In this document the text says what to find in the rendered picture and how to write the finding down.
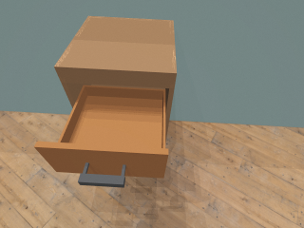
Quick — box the handle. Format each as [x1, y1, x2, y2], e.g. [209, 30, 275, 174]
[78, 162, 126, 188]

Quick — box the drawer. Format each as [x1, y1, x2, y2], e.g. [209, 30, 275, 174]
[34, 85, 169, 179]

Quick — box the cabinet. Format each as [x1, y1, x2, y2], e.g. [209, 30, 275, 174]
[54, 16, 177, 140]

